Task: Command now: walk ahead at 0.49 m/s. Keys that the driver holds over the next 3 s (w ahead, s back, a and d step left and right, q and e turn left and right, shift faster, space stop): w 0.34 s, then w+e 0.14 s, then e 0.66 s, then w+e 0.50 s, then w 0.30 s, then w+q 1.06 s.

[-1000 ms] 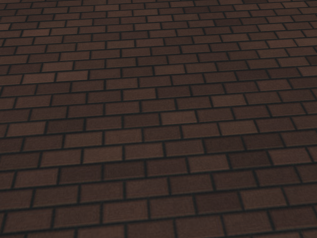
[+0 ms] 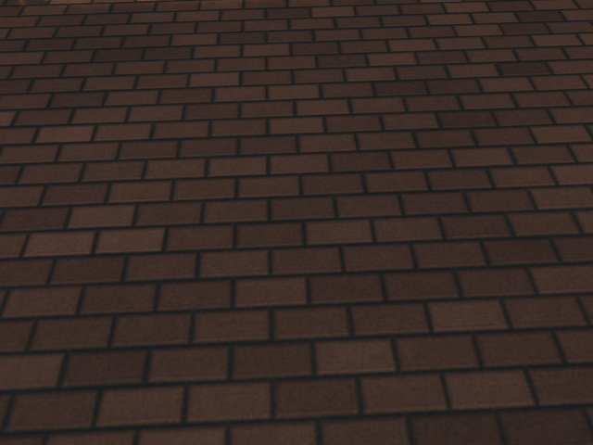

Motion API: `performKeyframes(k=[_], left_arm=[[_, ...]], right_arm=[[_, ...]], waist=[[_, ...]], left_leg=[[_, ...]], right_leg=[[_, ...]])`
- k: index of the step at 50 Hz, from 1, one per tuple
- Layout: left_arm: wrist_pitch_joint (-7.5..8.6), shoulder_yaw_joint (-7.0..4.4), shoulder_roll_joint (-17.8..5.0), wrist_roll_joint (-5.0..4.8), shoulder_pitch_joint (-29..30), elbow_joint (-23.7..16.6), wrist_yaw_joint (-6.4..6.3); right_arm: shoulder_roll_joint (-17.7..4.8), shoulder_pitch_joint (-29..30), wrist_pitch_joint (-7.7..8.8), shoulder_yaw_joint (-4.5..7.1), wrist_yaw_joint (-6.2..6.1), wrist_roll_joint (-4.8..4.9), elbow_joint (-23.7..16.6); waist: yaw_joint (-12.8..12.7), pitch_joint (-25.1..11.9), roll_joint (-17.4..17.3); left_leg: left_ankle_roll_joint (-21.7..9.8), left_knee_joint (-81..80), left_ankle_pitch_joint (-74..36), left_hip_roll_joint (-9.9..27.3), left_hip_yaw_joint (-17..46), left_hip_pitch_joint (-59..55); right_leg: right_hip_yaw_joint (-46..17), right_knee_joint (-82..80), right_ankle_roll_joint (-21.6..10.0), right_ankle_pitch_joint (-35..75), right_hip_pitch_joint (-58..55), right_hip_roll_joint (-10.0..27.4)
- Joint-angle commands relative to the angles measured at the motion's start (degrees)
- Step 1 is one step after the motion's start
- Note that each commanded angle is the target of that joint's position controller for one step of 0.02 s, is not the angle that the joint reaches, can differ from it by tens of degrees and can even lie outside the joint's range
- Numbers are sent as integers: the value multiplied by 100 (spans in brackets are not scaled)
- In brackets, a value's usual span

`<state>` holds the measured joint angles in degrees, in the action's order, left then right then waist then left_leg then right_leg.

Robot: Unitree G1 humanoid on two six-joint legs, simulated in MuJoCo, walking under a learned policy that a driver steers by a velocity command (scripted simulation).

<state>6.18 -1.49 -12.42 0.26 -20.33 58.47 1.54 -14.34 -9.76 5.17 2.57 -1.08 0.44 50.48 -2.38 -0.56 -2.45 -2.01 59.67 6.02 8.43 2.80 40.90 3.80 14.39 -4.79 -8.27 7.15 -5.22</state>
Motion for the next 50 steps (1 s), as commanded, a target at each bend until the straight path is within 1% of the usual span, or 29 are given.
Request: performKeyframes(k=[1, 6, 9, 11, 12, 13, 14, 15, 16, 17, 18, 19, 21, 24, 26, 29, 33, 37, 38, 39, 40, 41, 42, 43, 44, 45, 46, 48, 50], left_arm=[[60, -133, -827, -36, 169, -348, -120], [-26, -171, -973, -133, -400, -171, -162], [-120, -205, -999, -140, -544, -84, -187], [-178, -243, -1087, -138, -418, -103, -198], [-208, -244, -1109, -124, -274, -141, -197], [-233, -190, -971, -74, -202, -190, -192], [-212, -77, -743, 39, -243, -367, -190], [-67, 134, 60, -42, -979, -332, -115], [74, -15, -633, -185, -626, -291, -99], [150, -106, -957, -291, -48, -488, -89], [144, -115, -931, -282, 213, -535, -136], [89, -151, -850, -211, 320, -536, -171], [-101, -170, -596, -221, 57, -457, -178], [-249, -207, -481, -223, 209, -539, -200], [-264, -247, -500, -163, 497, -678, -214], [-235, -214, -381, -72, 967, -922, -144], [-291, -174, -317, -29, 1564, -1300, 10], [-311, -322, -652, -25, 1221, -1508, 138], [-284, -413, -806, -38, 746, -1418, 152], [-258, -562, -1155, -21, 229, -1328, 94], [-292, -691, -1740, 12, 23, -1387, -51], [-290, -670, -1910, 117, 178, -1604, -65], [-331, -584, -1499, 79, 327, -1761, -43], [-351, -514, -1226, 0, 791, -1899, -62], [-395, -467, -1060, -107, 1084, -1949, -85], [-439, -438, -966, -135, 1223, -1988, -117], [-480, -441, -981, -60, 1261, -2019, -138], [-508, -484, -1088, 23, 1245, -2095, -188], [-523, -526, -1194, -6, 1110, -2139, -262]], right_arm=[[-192, 102, 38, 40, 19, -23, -288], [-150, 1085, 80, -18, 156, 63, -566], [-230, 1355, 137, -18, 277, 84, -747], [-384, 1068, 182, 38, 322, 84, -732], [-540, 576, 197, 126, 316, 76, -609], [-826, -453, 204, 283, 283, 75, -290], [-1353, -1600, 188, 419, 226, 4, -71], [-1618, -1868, 160, 462, 280, -41, 61], [-1004, -1722, 177, 301, 285, -24, 0], [-774, -1163, 188, 223, 267, -2, -108], [-644, -619, 185, 166, 270, -18, -227], [-493, -362, 196, 131, 288, -50, -254], [-291, -322, 234, 86, 305, -110, -131], [-489, -567, 268, 150, 230, -147, 73], [-548, -557, 243, 158, 152, -193, 112], [-653, -334, 162, 146, 10, -170, 49], [-831, -596, -2, 180, -150, -64, 154], [-1021, -299, -216, 291, -239, 79, 40], [-1028, -166, -269, 304, -256, 107, -38], [-975, -293, -288, 286, -239, 81, -87], [-564, -553, -238, 137, -172, -201, -279], [-305, -1041, -158, 22, -64, -216, -412], [-695, -728, -109, 113, 32, -74, -368], [-758, -308, -137, 136, 25, 45, -513], [-723, -170, -211, 160, -58, -10, -460], [-816, -78, -302, 214, -144, -90, -515], [-796, -87, -383, 232, -164, -120, -562], [-612, -217, -439, 206, -209, -124, -589], [-567, -139, -452, 195, -266, -115, -642]], waist=[[174, 382, 429], [-191, 532, 482], [-189, 597, 525], [43, 413, 646], [347, 114, 692], [799, -500, 612], [1133, -1456, -112], [708, -2118, -1701], [868, -1869, -1000], [761, -1090, -677], [557, -708, -105], [414, -411, 46], [176, -243, -157], [126, 55, -106], [112, 225, -33], [148, 235, -138], [400, 143, -147], [129, -119, -282], [-113, -353, -179], [-327, -685, 221], [-114, -1219, 1389], [231, -2196, 1907], [-55, -2302, 995], [22, -1632, 613], [171, -1040, 56], [265, -782, 154], [361, -677, 392], [409, -676, 722], [336, -800, 770]], left_leg=[[85, -1101, -946, 57, -29, -8], [119, -2460, -1183, -238, -241, -182], [-48, -2851, -656, -312, -217, -133], [-211, -3045, -216, -477, -336, -719], [-329, -3145, -115, -677, -506, -1468], [-511, -3144, -187, -780, -554, -2816], [-930, -3075, -264, 380, 801, -4669], [-1783, -3866, 861, 1487, 3533, -6451], [-1536, -4207, 1234, 1349, 3760, -6233], [-1273, -4269, 793, 1191, 2848, -5458], [-1151, -4418, 81, 1024, 2087, -4593], [-1080, -4625, -278, 831, 1560, -3955], [-967, -4961, -504, 553, 859, -3383], [-970, -5164, -1118, 512, 206, -3216], [-911, -5086, -2265, 493, -219, -3221], [-676, -4953, -2966, 230, -978, -3020], [-667, -4528, -3142, 452, -1161, -3627], [-515, -3387, -4002, 683, -1147, -4152], [-374, -2613, -4065, 511, -1240, -4108], [-70, -1406, -3260, 78, -1351, -3715], [304, 444, 353, -506, -1345, -2122], [487, 2176, 3645, -1502, -376, -570], [357, 2433, 3183, -1116, 412, -344], [290, 2160, 2613, -929, 320, -114], [335, 1634, 2220, -684, 244, -169], [353, 1158, 1984, -566, 245, -413], [367, 935, 1796, -600, 181, -769], [438, 394, 1610, -726, 109, -974], [534, -79, 1511, -790, 167, -896]], right_leg=[[-1003, -906, -856, 811, 445, 1558], [-875, -732, -721, 628, -291, 1677], [-962, -384, -648, 775, -904, 1952], [-960, 23, -539, 1533, -1064, 2020], [-809, 609, -438, 2526, -1016, 1880], [-556, 1786, -286, 3103, -657, 1543], [-222, 3768, -64, 1644, 598, 1130], [-424, 5576, 245, -2118, 2879, 75], [-1187, 6243, 107, -2309, 3486, 386], [-1058, 6263, 10, -1761, 3758, 680], [-925, 6045, 34, -1214, 3470, 986], [-920, 5721, 69, -891, 3229, 1152], [-974, 5376, 98, -583, 2721, 1301], [-1105, 5065, 168, -146, 3078, 1249], [-1168, 4526, 267, 273, 3308, 1104], [-663, 3211, 333, 1150, 2832, 960], [-276, 2397, 329, 1300, 2706, 867], [-14, 2054, 11, 162, 2302, 585], [98, 1610, -126, 342, 1712, 375], [-177, 1037, -353, 1567, 735, 329], [-1807, 1479, -903, 4397, -805, 1581], [-4256, 1159, -2238, 4667, -2109, 2818], [-3859, 861, -2005, 3520, -1749, 2533], [-3195, 716, -1645, 2517, -1086, 2247], [-2705, 547, -1286, 1758, -270, 1935], [-2533, 412, -1127, 1196, 363, 1742], [-2419, 284, -1053, 930, 838, 1532], [-2250, 245, -1014, 1024, 1091, 1318], [-2350, 291, -991, 915, 938, 1316]])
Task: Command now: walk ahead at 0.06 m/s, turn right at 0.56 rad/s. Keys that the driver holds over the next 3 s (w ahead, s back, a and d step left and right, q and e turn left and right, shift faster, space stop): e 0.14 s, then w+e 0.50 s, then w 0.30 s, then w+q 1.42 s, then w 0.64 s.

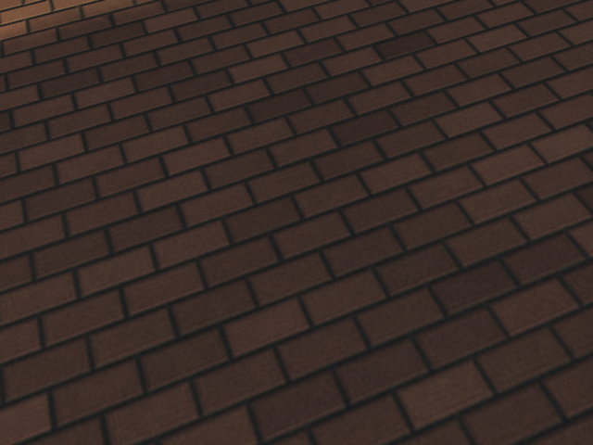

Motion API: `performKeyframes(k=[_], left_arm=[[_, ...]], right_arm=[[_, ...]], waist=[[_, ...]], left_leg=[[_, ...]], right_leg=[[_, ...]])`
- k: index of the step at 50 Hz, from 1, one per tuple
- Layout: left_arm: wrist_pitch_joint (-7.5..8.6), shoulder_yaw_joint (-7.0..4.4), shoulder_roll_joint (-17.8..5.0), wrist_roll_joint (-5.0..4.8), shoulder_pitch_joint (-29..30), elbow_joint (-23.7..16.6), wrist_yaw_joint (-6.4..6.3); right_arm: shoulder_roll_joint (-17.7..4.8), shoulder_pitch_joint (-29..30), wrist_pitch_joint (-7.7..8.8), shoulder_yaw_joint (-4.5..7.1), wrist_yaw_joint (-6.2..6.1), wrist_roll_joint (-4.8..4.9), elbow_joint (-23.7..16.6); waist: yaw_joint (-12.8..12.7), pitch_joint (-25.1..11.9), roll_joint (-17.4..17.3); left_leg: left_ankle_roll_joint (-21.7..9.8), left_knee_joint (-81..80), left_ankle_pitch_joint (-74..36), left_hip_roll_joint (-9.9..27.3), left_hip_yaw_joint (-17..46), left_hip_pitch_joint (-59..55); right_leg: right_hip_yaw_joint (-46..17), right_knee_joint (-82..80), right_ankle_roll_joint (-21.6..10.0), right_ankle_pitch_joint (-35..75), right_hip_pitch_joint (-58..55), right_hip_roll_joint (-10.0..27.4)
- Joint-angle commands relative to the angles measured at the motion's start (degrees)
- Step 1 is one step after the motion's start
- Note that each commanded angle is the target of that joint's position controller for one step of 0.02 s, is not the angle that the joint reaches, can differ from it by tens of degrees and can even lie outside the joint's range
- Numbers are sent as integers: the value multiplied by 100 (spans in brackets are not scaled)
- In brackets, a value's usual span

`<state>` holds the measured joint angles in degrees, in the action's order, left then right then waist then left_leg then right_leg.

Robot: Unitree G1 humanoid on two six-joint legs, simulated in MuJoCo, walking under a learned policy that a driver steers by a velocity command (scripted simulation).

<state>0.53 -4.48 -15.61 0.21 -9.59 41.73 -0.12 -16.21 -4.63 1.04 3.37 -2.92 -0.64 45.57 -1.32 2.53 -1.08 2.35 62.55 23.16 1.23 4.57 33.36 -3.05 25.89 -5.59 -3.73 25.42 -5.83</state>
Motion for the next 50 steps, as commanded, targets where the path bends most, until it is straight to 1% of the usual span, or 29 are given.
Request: performKeyframes(k=[1, 6, 10, 11, 13, 14, 15, 16, 17, 18, 19, 22, 25, 28, 32, 35, 36, 37, 38, 39, 40, 41, 42, 43, 44, 45, 46, 48, 50], left_arm=[[16, -240, -909, -24, 8, -496, -132], [-116, -248, -928, -40, 63, -654, -233], [-183, -248, -915, -67, 53, -759, -241], [-195, -242, -906, -86, 50, -777, -237], [-226, -204, -805, -139, 171, -824, -250], [-223, -137, -541, -167, 141, -857, -250], [-149, -62, -186, -229, 130, -993, -212], [0, -162, -645, -140, 512, -1233, -152], [39, -233, -880, -102, 382, -1130, -99], [31, -255, -872, -78, 95, -933, -62], [23, -251, -784, -53, -102, -809, -33], [65, -178, -475, -98, 27, -830, 47], [90, -146, -408, -140, 341, -962, 71], [114, -103, -328, -153, 673, -1101, 141], [143, -10, -176, -172, 1152, -1289, 297], [164, 28, -142, -193, 1213, -1357, 369], [175, 1, -214, -173, 1100, -1352, 379], [185, -80, -364, -151, 755, -1282, 371], [185, -228, -590, -156, -122, -1022, 344], [152, -407, -954, -152, -1059, -762, 256], [152, -527, -1701, -124, -1707, -656, 143], [203, -424, -1584, -121, -1907, -665, 139], [268, -288, -1202, -60, -1622, -596, 189], [291, -213, -990, -104, -1276, -552, 195], [306, -128, -777, -116, -843, -571, 202], [331, -67, -593, -70, -533, -605, 218], [360, -58, -546, -36, -380, -612, 217], [461, -66, -576, -33, -299, -499, 196], [533, -79, -614, -1, -397, -343, 159]], right_arm=[[-386, -578, -51, 117, -100, -4, -187], [-417, -269, -28, 132, -84, 29, -354], [-485, -392, 114, 154, 37, 102, -409], [-498, -500, 151, 166, 76, 127, -398], [-511, -1089, 216, 219, 134, 161, -215], [-830, -1559, 238, 317, 119, 95, -107], [-1289, -1657, 230, 398, 120, -58, -132], [-1322, -1362, 313, 433, 171, -220, -249], [-1014, -968, 364, 371, 117, -116, -403], [-788, -797, 375, 314, 73, 2, -457], [-713, -806, 364, 283, 50, 53, -485], [-619, -1222, 431, 224, 75, -6, -400], [-636, -1590, 452, 228, 128, -40, -329], [-780, -1698, 425, 260, 148, -31, -279], [-983, -1802, 387, 321, 160, 75, -162], [-1041, -1913, 339, 343, 230, 214, -4], [-1115, -1875, 318, 360, 244, 254, 28], [-1210, -1803, 301, 379, 241, 284, 53], [-1193, -1724, 283, 356, 223, 301, 77], [-1029, -1801, 317, 281, 200, 250, 44], [-365, -2025, 416, 29, 259, -33, -323], [-406, -2016, 616, -5, 310, 110, -275], [-857, -1400, 678, 148, 328, 366, -414], [-804, -1083, 688, 118, 312, 363, -510], [-757, -1014, 663, 120, 269, 210, -450], [-744, -1150, 595, 149, 266, 134, -403], [-663, -1339, 520, 141, 295, 135, -350], [-508, -1496, 391, 119, 322, 141, -262], [-438, -1249, 317, 97, 309, 129, -317]], waist=[[186, -1164, 650], [41, -1012, 893], [50, -1111, 1103], [107, -1070, 1138], [481, -846, 1015], [610, -892, 395], [453, -793, -1077], [402, -198, -1358], [228, -10, -1049], [139, -75, -900], [123, -193, -800], [313, -44, -620], [529, 78, -616], [661, 195, -672], [812, 394, -644], [718, 481, -612], [576, 406, -679], [288, 147, -735], [-243, -385, -595], [-663, -1042, -399], [-549, -1907, 1233], [-579, -2911, 1431], [-644, -2096, 886], [-468, -1364, 841], [-231, -923, 503], [21, -688, 602], [190, -625, 719], [368, -516, 587], [333, -281, 470]], left_leg=[[139, -541, -290, -77, 42, -103], [189, -1353, -540, -164, 166, -207], [47, -2212, -311, -311, 23, -861], [-37, -2552, -234, -366, -59, -1183], [-296, -3834, -653, -297, -219, -2384], [-583, -4324, -173, 620, 505, -3322], [-1120, -4872, 1128, 1893, 2267, -3629], [-1541, -5258, 1817, 2321, 3343, -2962], [-1399, -5236, 1646, 2105, 2807, -2870], [-1126, -5217, 1193, 1764, 2192, -2952], [-957, -5203, 816, 1559, 1745, -3018], [-917, -5342, -205, 1311, 713, -2853], [-1017, -5389, -717, 1318, 217, -3073], [-1036, -5408, -1234, 1382, -206, -3216], [-1021, -5386, -1529, 1541, -679, -3260], [-1024, -5249, -1989, 1680, -816, -3300], [-1017, -5038, -2791, 1717, -880, -3315], [-968, -4533, -4118, 1700, -1027, -3320], [-834, -3488, -5292, 1521, -1362, -3165], [-619, -2160, -5037, 1281, -1553, -2267], [-231, 262, -992, 614, -1478, 195], [-188, 1449, 1155, 17, -265, 934], [-266, 1733, 665, 315, -27, 1449], [-353, 1492, 181, 542, -182, 1502], [-345, 1129, -278, 749, -203, 1232], [-337, 819, -619, 881, -154, 834], [-318, 702, -858, 922, -146, 512], [-222, 494, -1146, 892, -213, 444], [-124, 87, -1627, 884, -185, 709]], right_leg=[[-1762, -855, -881, 141, -956, 1383], [-2191, -920, -669, -1336, -877, 1254], [-2558, -983, -607, -2349, -842, 1192], [-2634, -1002, -577, -2668, -699, 1148], [-2508, -797, -300, -3214, 50, 784], [-1971, 282, 38, -3457, 937, 377], [-636, 1916, 201, -3044, 2061, -394], [-828, 2609, 236, -2464, 2777, 107], [-887, 3020, 284, -1901, 2783, 290], [-731, 3291, 390, -1511, 2656, 337], [-563, 3651, 480, -1250, 2547, 381], [-306, 4281, 612, -603, 2539, 570], [-285, 3921, 720, -213, 2700, 727], [-133, 3039, 781, 44, 2526, 847], [338, 1987, 663, -52, 1984, 954], [571, 1331, 324, -695, 1299, 840], [694, 1138, 173, -943, 897, 701], [846, 911, 12, -1023, 219, 481], [974, 428, -187, -566, -1038, 233], [671, 503, -340, -324, -2733, 289], [-2061, 543, -1082, -436, -5107, 2050], [-4328, -634, -1702, -1075, -5280, 2899], [-3389, -745, -1346, -877, -4712, 2661], [-2501, -729, -1116, -511, -3821, 2405], [-1881, -825, -956, -148, -2936, 2130], [-1435, -1010, -870, 168, -2284, 1880], [-1227, -1228, -864, 253, -1896, 1765], [-849, -1504, -921, 724, -1626, 1729], [-457, -1656, -872, 1097, -1551, 1714]])
Over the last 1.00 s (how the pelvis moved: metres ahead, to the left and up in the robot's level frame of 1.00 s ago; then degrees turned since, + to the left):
0.44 0.03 -0.01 -18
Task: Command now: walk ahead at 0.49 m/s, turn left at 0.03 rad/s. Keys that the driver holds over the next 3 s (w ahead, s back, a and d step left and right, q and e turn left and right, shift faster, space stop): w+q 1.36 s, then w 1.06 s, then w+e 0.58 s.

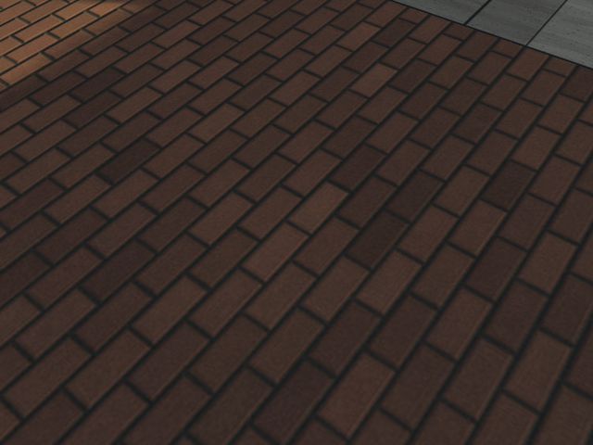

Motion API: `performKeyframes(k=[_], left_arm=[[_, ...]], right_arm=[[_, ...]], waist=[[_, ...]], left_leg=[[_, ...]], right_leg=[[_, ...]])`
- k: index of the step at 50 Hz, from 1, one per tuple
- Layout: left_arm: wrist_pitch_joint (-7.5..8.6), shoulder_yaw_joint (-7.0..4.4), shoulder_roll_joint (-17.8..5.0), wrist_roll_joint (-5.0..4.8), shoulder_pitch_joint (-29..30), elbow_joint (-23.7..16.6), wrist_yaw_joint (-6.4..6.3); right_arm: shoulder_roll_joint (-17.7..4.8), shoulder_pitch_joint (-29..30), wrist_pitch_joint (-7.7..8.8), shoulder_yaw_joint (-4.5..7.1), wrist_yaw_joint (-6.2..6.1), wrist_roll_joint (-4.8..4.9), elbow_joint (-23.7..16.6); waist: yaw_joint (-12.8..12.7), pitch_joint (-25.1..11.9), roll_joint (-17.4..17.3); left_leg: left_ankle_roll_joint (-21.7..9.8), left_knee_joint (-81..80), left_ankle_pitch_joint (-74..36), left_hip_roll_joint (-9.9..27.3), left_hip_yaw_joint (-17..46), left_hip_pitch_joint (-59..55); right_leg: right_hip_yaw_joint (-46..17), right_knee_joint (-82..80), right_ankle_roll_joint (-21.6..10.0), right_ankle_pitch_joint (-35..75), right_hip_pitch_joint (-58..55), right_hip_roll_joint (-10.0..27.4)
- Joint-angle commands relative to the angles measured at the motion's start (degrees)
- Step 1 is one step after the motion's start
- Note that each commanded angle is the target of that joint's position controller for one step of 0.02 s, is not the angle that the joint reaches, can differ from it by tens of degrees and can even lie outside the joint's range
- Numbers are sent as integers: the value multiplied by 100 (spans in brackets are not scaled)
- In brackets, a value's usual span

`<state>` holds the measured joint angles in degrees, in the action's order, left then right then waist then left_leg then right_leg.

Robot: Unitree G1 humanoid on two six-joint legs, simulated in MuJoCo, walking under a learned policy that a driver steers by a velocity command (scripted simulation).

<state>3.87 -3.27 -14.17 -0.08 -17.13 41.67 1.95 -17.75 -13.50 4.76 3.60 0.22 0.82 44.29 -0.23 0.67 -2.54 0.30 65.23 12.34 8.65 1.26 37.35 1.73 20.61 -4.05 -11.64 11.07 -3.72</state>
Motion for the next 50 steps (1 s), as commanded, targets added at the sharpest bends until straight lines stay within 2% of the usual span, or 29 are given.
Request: performKeyframes(k=[1, 5, 10, 11, 13, 14, 15, 16, 17, 18, 19, 20, 21, 22, 24, 26, 31, 34, 36, 38, 39, 40, 41, 42, 43, 44, 45, 48, 50], left_arm=[[211, -194, -746, 40, 274, -254, -73], [226, -190, -857, 54, 92, -57, -151], [133, -239, -1004, -34, -232, 227, -209], [89, -251, -1034, -46, -224, 250, -229], [-4, -289, -1189, -40, -106, 220, -287], [-57, -312, -1290, -33, -77, 197, -325], [-115, -312, -1338, -32, 7, 169, -362], [-108, -264, -1268, -20, 11, 102, -405], [28, -26, -556, 123, -691, -157, -325], [256, 33, -645, 112, -506, -138, -200], [390, -74, -1007, -139, 93, -319, -106], [457, -28, -960, -172, 434, -447, -98], [466, -34, -908, -61, 602, -470, -139], [408, -83, -956, 17, 538, -470, -174], [260, -91, -883, 85, 304, -434, -207], [165, -54, -756, 127, 361, -443, -252], [194, 55, -517, 77, 1473, -664, -220], [273, 10, -655, -15, 1852, -766, -139], [330, -68, -820, -37, 1836, -778, -94], [389, -159, -938, -64, 1450, -692, -86], [417, -235, -1043, -35, 987, -579, -114], [444, -328, -1310, 68, 233, -518, -165], [377, -458, -1833, 170, -446, -352, -185], [333, -412, -1504, 20, -553, -286, -134], [299, -298, -1083, -7, -310, -367, -153], [250, -237, -934, 28, -48, -400, -168], [220, -185, -803, 47, 156, -371, -173], [250, -140, -670, 55, 310, -240, -188], [285, -189, -819, 41, 266, -106, -186]], right_arm=[[-257, -170, -62, 61, -8, -20, -247], [-112, 603, 1, -23, 108, 40, -444], [-77, 1275, 36, -70, 319, 50, -840], [-95, 1306, 38, -65, 364, 38, -915], [-230, 1105, 13, -5, 407, 14, -998], [-382, 786, -20, 70, 398, 6, -985], [-608, 64, -44, 194, 367, 4, -858], [-949, -814, -70, 352, 282, 11, -707], [-1608, -1218, -61, 507, 217, -10, -699], [-1280, -1341, -40, 396, 220, 41, -740], [-979, -1188, -45, 309, 195, -15, -745], [-849, -812, -48, 273, 173, 2, -808], [-727, -433, -64, 229, 165, 7, -895], [-591, -191, -63, 176, 151, -49, -991], [-564, 13, -56, 167, 118, -67, -1059], [-665, -60, -33, 191, 56, -48, -995], [-787, -416, -129, 227, -77, 38, -830], [-830, -665, -188, 247, -89, 69, -729], [-773, -704, -224, 238, -103, 74, -708], [-733, -559, -256, 241, -112, 55, -746], [-571, -511, -257, 191, -108, 40, -787], [-237, -475, -227, 70, -84, -7, -884], [112, -1178, -176, -49, -89, 89, -1041], [-346, -1281, -156, 8, -105, 155, -1006], [-749, -778, -189, 122, -105, 141, -985], [-765, -390, -224, 144, -107, 66, -1056], [-692, -164, -227, 155, -85, 10, -1135], [-389, -202, -300, 140, 3, 88, -1175], [-260, -48, -342, 103, 12, 62, -1254]], waist=[[166, 14, 584], [-153, 293, 542], [-393, 522, 410], [-366, 485, 430], [-182, 176, 619], [0, -123, 760], [408, -535, 779], [867, -1020, 526], [493, -1853, -920], [608, -2647, -885], [739, -1966, -495], [572, -1242, 26], [329, -706, 446], [106, -501, 380], [-113, -388, 106], [-130, -308, 50], [313, -184, -213], [466, -181, -313], [400, -197, -391], [130, -227, -564], [-116, -440, -549], [-469, -1075, -132], [-298, -1841, 1531], [-347, -1728, 1860], [-497, -975, 1192], [-461, -532, 802], [-371, -197, 704], [-136, -12, 981], [-116, 58, 861]], left_leg=[[105, -487, -829, 118, 180, 453], [-46, -2096, -2073, -206, 81, 252], [-328, -3015, -1858, -416, -20, 602], [-400, -3080, -1590, -472, -101, 606], [-587, -3086, -936, -787, -462, 83], [-699, -3009, -579, -1014, -656, -407], [-858, -3144, -531, -1259, -772, -1378], [-1112, -3341, -898, -1100, -264, -2996], [-2186, -3421, -439, 462, 2630, -5450], [-2602, -4464, 104, 1012, 4800, -6245], [-2187, -4648, 341, 860, 4051, -5852], [-1952, -4710, 86, 651, 3308, -4916], [-1821, -4798, -494, 427, 2736, -3972], [-1764, -4939, -999, 251, 2359, -3305], [-1803, -5157, -1457, 36, 2038, -2623], [-1794, -5208, -1849, -98, 1656, -2201], [-1368, -5023, -1094, -501, 1291, -1984], [-1295, -4766, -656, -337, 1735, -2309], [-1220, -4454, -451, -205, 2149, -2670], [-1092, -4074, -509, -181, 2405, -2767], [-932, -3635, -647, -389, 2299, -2649], [-709, -2319, -332, -692, 1887, -2123], [-270, -407, 1566, -1527, 979, -207], [-163, 606, 2144, -1167, 914, 796], [-117, 988, 1603, -919, 937, 1044], [-85, 987, 1161, -736, 731, 943], [-67, 753, 844, -593, 704, 826], [-47, 364, 487, -338, 514, 372], [14, 71, 286, -283, 462, 506]], right_leg=[[-765, -1158, -974, 2004, -153, 1477], [-143, -1349, -680, 1721, -251, 1389], [131, -1121, -557, 2067, -1385, 1796], [187, -941, -506, 2462, -1614, 1859], [379, -274, -354, 4333, -1867, 1842], [459, 316, -276, 5383, -1956, 1796], [599, 1350, -158, 5924, -1755, 1666], [682, 2824, 48, 5093, -746, 1446], [534, 5294, 450, 940, 1807, 471], [-679, 6173, 461, -2067, 2841, -137], [-1005, 6299, 335, -1708, 3377, 252], [-899, 5822, 264, -1242, 3391, 517], [-776, 5274, 283, -995, 3205, 720], [-766, 4912, 325, -803, 2795, 886], [-678, 4522, 496, -633, 2416, 957], [-553, 4006, 693, -334, 2326, 932], [-458, 1797, 853, 1432, 1929, 558], [-557, 1162, 812, 1525, 1725, 377], [-675, 839, 696, 1177, 1588, 325], [-627, 596, 488, 808, 1075, 316], [-592, 408, 322, 808, 359, 396], [-1299, 484, -47, 525, -937, 1199], [-3667, 167, -985, -507, -2924, 2528], [-4910, -247, -1162, -1880, -3009, 2890], [-4117, -355, -899, -2045, -2382, 2628], [-3250, -376, -688, -1364, -1735, 2362], [-2641, -499, -614, -668, -1182, 2108], [-1545, -863, -546, 278, -508, 1757], [-1151, -1020, -646, 787, -463, 1807]])
Over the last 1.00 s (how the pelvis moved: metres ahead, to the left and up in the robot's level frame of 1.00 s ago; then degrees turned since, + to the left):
0.26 -0.13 0.01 -29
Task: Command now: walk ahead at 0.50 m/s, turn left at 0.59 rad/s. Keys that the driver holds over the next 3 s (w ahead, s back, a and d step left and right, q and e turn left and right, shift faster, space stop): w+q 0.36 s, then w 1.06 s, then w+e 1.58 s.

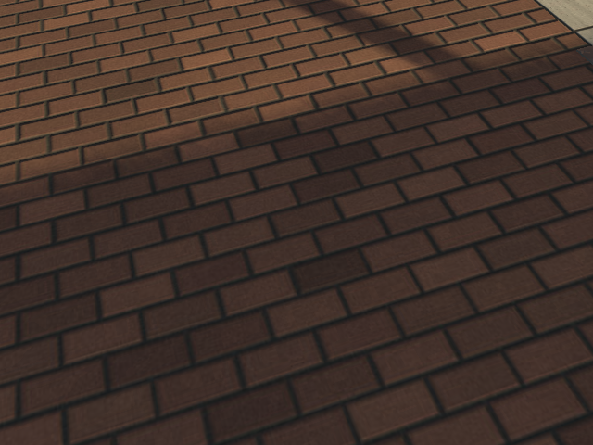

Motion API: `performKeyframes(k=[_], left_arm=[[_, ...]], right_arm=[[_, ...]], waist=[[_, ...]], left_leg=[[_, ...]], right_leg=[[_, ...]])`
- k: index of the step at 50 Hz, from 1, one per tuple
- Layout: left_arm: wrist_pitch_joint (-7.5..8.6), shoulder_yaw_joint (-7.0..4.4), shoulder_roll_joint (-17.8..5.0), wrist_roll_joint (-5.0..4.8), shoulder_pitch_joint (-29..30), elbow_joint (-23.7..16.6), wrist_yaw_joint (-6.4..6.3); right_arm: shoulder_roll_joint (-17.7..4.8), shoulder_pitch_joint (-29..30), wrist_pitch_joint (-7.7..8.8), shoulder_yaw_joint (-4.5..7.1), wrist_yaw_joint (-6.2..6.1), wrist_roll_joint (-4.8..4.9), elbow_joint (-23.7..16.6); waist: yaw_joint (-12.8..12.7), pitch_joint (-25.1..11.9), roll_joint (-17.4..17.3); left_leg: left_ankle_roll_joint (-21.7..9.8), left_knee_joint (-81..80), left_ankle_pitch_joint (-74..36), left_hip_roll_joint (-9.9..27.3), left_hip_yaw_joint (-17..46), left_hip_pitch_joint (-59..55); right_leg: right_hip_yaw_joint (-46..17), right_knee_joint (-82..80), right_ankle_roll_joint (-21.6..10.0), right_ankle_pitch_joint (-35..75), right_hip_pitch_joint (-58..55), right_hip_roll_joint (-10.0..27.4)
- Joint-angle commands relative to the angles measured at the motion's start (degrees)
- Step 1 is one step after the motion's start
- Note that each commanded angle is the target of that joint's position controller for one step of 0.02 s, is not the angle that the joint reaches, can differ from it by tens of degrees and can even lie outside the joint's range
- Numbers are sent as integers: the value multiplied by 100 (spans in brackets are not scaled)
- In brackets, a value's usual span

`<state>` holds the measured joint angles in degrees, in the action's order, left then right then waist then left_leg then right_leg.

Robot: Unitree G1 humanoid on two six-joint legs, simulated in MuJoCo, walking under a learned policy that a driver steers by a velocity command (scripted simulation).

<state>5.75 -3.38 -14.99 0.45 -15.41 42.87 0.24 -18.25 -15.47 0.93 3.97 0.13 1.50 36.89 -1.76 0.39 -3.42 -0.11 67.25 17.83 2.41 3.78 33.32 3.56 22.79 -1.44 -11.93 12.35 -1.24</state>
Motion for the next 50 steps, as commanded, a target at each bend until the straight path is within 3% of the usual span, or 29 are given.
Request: performKeyframes(k=[1, 7, 11, 13, 14, 15, 16, 17, 18, 19, 20, 21, 22, 23, 25, 28, 31, 34, 37, 40, 41, 42, 43, 44, 45, 46, 47, 48, 50], left_arm=[[100, -202, -810, -4, 75, -164, -20], [0, -234, -1055, -44, -52, 114, -65], [-113, -285, -1260, -152, -288, 296, -62], [-177, -339, -1434, -200, -255, 307, -91], [-216, -371, -1534, -219, -240, 302, -119], [-252, -368, -1539, -242, -156, 277, -146], [-229, -293, -1354, -167, -210, 199, -172], [-118, -15, -460, 122, -695, -129, -89], [108, -15, -819, -43, -346, -262, -4], [206, -112, -1151, -282, 201, -385, 48], [253, -57, -1048, -275, 322, -411, 39], [246, -58, -1002, -144, 340, -324, -6], [184, -95, -1048, -72, 236, -264, -11], [108, -103, -1026, -58, 119, -220, 1], [-10, -63, -829, -10, 46, -160, -2], [-69, 11, -624, 20, 591, -305, -11], [-30, 65, -506, -20, 1171, -402, 51], [10, 78, -510, -97, 1658, -539, 129], [56, 46, -617, -97, 1889, -683, 219], [89, -28, -763, -84, 1465, -627, 248], [97, -122, -909, -67, 862, -457, 216], [103, -225, -1186, -21, -42, -270, 177], [82, -355, -1711, 59, -803, -185, 146], [35, -307, -1443, -82, -1103, -9, 184], [8, -194, -1092, -162, -800, -54, 166], [-34, -137, -943, -116, -392, -136, 137], [-53, -85, -835, -48, -60, -162, 143], [-29, -36, -697, 5, 138, -191, 144], [15, -28, -674, 2, 240, -164, 151]], right_arm=[[-179, 253, 34, 52, 22, -20, -552], [-12, 1130, 121, -36, 193, -19, -720], [-46, 1586, 129, -28, 333, 16, -936], [-229, 1399, 102, 66, 353, -26, -963], [-391, 1017, 76, 155, 342, -47, -897], [-622, 166, 54, 304, 304, -40, -684], [-982, -846, 0, 493, 196, -18, -428], [-1656, -767, 15, 569, 111, 30, -427], [-1379, -983, 122, 463, 146, -13, -630], [-977, -824, 200, 347, 171, -78, -514], [-796, -529, 242, 286, 165, -59, -476], [-620, -124, 256, 221, 158, -76, -505], [-453, 132, 274, 151, 148, -143, -552], [-422, 231, 290, 126, 138, -181, -545], [-468, 184, 355, 125, 111, -149, -395], [-596, -7, 376, 145, 25, -133, -181], [-630, -206, 358, 137, -13, -104, -7], [-722, -524, 352, 154, -4, -65, 213], [-745, -730, 290, 173, -18, -50, 393], [-818, -664, 204, 204, -56, -49, 472], [-781, -574, 175, 181, -64, -60, 464], [-600, -552, 168, 93, -77, -121, 394], [-162, -1145, 251, -51, -62, -144, 284], [-124, -1271, 338, -92, -43, -78, 337], [-640, -728, 387, 32, -13, 44, 255], [-675, -209, 410, 30, -2, 69, 108], [-610, 66, 411, 26, -4, -20, 50], [-565, 36, 379, 58, -15, -91, 72], [-339, -262, 297, 27, -15, -91, 191]], waist=[[30, 104, 873], [-259, 261, 717], [-326, 443, 724], [-95, 227, 881], [163, -40, 967], [666, -476, 868], [1135, -980, 515], [465, -1351, -1201], [794, -2476, -877], [899, -1720, -399], [681, -1084, -59], [429, -718, 272], [226, -561, 192], [102, -512, 105], [35, -411, 120], [182, -100, 102], [435, 45, 41], [649, 234, -5], [681, 322, -50], [395, 116, -232], [58, -267, -185], [-340, -1023, -24], [-324, -2004, 1109], [-381, -2392, 2010], [-468, -1515, 1351], [-379, -845, 923], [-208, -311, 629], [-15, -147, 695], [193, -131, 876]], left_leg=[[90, -342, -411, 363, 210, 1008], [17, -2165, -1868, 302, -212, 755], [-229, -2889, -1538, 167, -544, 560], [-469, -3041, -955, -157, -849, -19], [-617, -3092, -701, -386, -998, -581], [-823, -3448, -973, -627, -1071, -1738], [-1079, -3562, -1185, -437, -482, -3506], [-1976, -3844, -787, 1133, 2533, -5431], [-2541, -4820, 268, 1740, 4601, -5892], [-2154, -4966, 30, 1569, 3728, -5433], [-1931, -4967, -497, 1333, 2911, -4552], [-1745, -4978, -1196, 1114, 2327, -3720], [-1671, -5084, -1880, 956, 1921, -3134], [-1666, -5219, -2165, 888, 1757, -2777], [-1714, -5413, -2638, 832, 1378, -2354], [-1585, -5618, -2667, 647, 868, -2156], [-1312, -5632, -2144, 440, 513, -2142], [-1278, -5620, -1636, 629, 647, -2384], [-1225, -5285, -1898, 942, 878, -3122], [-1030, -4731, -3108, 1010, 914, -3498], [-905, -4037, -4016, 763, 708, -3432], [-711, -2822, -3801, 469, 449, -2807], [-262, -636, -1728, -328, 64, -743], [-105, 492, 1484, -762, 358, 500], [-148, 913, 1285, -369, 546, 1106], [-190, 778, 776, -61, 290, 1182], [-184, 374, 385, 148, 147, 1032], [-168, 11, 98, 335, 167, 714], [-87, -291, -130, 421, 84, 258]], right_leg=[[-1165, -1275, -945, 1081, -648, 1599], [-54, -1273, -734, 1673, -964, 1489], [273, -1081, -603, 2225, -1490, 1695], [518, -458, -490, 4032, -1709, 1717], [633, 192, -433, 4979, -1749, 1687], [792, 1270, -307, 5287, -1437, 1550], [802, 2829, -93, 4161, -209, 1349], [602, 4956, 251, -1536, 2421, 299], [-822, 5883, 247, -2249, 3123, -50], [-959, 5814, 162, -1642, 3571, 293], [-860, 5311, 94, -1129, 3437, 546], [-812, 4845, 124, -836, 3077, 756], [-831, 4549, 153, -645, 2655, 896], [-810, 4404, 196, -551, 2380, 929], [-683, 4021, 341, -388, 2221, 925], [-611, 3048, 480, 584, 2440, 895], [-526, 1799, 447, 1745, 2181, 700], [-507, 1167, 359, 2049, 2081, 551], [-554, 770, 139, 1517, 2368, 477], [-371, 534, -135, 816, 1732, 273], [-189, 373, -294, 893, 856, 96], [-561, 634, -593, 1230, -651, 526], [-2705, 679, -1419, 856, -2983, 1892], [-4618, -283, -1824, -371, -3621, 2418], [-4185, -511, -1528, -1264, -3036, 2251], [-3417, -623, -1306, -1197, -2197, 2040], [-2874, -831, -1235, -678, -1329, 1799], [-2516, -981, -1172, -200, -810, 1607], [-2042, -1238, -1205, 439, -324, 1396]])
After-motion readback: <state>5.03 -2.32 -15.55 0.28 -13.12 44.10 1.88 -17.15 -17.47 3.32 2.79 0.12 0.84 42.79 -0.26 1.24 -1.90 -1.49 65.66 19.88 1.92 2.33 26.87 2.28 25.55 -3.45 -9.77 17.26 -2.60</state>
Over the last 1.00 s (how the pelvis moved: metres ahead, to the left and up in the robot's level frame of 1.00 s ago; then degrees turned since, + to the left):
0.58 0.09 0.00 32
